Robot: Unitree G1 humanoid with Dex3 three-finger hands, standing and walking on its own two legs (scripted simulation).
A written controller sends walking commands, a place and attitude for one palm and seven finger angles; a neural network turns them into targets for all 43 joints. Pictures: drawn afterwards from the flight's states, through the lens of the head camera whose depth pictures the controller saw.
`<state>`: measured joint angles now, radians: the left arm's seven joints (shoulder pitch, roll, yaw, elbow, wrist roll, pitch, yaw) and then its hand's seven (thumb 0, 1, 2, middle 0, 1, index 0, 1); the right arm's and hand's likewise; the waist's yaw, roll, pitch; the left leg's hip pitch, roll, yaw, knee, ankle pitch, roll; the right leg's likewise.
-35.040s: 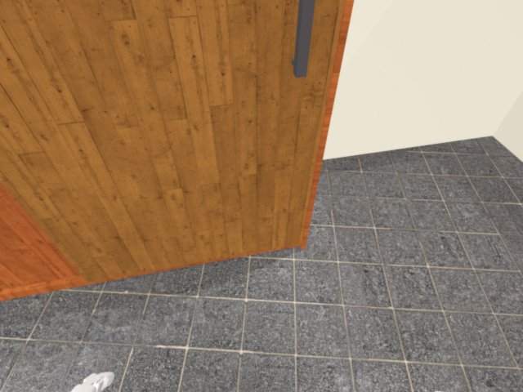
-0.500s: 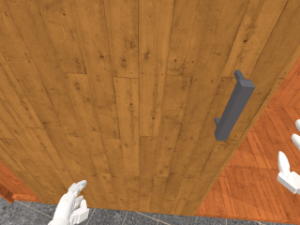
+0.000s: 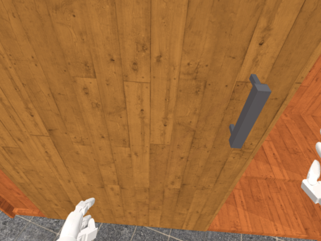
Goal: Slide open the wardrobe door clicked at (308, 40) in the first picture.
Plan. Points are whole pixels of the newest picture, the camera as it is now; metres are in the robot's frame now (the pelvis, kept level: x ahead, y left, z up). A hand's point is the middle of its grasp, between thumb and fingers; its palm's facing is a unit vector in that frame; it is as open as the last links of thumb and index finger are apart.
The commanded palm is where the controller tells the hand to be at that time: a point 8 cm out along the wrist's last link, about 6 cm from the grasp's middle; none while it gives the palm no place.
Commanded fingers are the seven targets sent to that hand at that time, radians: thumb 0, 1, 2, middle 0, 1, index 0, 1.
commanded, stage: step back with the hand held close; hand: right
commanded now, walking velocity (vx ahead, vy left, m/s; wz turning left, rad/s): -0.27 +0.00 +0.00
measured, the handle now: (244, 112) +0.34 -0.19 +0.19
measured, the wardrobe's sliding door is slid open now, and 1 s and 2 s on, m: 0.67 0.67 0.67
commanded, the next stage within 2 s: stop stepping back and stand still in 1.22 s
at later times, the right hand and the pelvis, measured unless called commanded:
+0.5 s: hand out of the picture +0.16 -0.29 +0.16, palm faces +0.39 +0.79 -0.48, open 7.4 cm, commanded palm +0.10 -0.33 +0.17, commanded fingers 0.00 -0.90 -0.90 0.20 0.30 0.20 0.30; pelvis -0.05 -0.03 -0.01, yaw +2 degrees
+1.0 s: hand out of the picture +0.10 -0.32 +0.16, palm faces +0.42 +0.81 -0.41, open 7.4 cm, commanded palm +0.02 -0.36 +0.17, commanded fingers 0.00 -0.90 -0.90 0.20 0.30 0.20 0.30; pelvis -0.11 -0.06 -0.02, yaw -1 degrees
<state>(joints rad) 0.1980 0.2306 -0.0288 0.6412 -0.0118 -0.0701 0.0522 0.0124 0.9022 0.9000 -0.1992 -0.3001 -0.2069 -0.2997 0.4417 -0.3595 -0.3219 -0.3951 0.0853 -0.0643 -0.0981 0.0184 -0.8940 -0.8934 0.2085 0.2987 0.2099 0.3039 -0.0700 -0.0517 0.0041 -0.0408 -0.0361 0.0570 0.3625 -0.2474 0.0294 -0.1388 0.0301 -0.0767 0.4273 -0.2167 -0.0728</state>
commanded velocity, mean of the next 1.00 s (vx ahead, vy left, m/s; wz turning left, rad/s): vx -0.31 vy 0.00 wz -0.03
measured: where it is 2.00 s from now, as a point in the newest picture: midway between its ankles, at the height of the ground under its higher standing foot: outside the picture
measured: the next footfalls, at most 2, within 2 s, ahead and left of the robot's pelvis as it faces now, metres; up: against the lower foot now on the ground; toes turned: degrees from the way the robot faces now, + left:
left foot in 1.28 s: -0.30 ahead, +0.07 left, -0.01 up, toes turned +10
left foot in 1.56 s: -0.20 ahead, +0.00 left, +0.00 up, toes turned +14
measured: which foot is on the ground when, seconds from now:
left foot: down 0.00-0.92, up 0.94-1.00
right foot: down 0.00-1.00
